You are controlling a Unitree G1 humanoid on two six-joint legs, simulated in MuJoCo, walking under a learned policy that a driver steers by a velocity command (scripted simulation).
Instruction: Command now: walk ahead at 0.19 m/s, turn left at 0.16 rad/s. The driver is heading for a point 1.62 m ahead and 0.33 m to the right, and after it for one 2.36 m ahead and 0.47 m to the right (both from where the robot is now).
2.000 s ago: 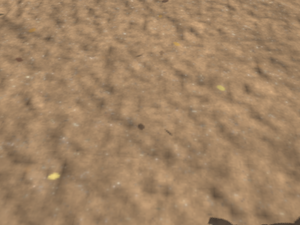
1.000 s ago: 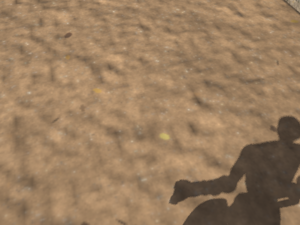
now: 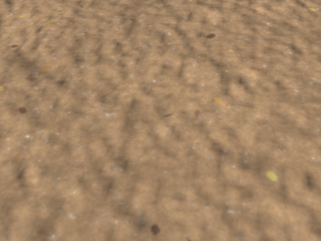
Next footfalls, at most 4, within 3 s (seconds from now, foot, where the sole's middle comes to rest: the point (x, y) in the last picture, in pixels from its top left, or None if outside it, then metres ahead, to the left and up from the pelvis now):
0.06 left None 0.01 0.13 -0.78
0.48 right None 0.32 -0.14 -0.78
1.02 left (154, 209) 0.63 0.10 -0.78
1.56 right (212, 158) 0.89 -0.18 -0.78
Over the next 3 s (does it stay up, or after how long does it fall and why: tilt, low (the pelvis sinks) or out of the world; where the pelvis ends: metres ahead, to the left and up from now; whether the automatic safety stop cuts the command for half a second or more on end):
stays up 1.47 -0.38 -0.01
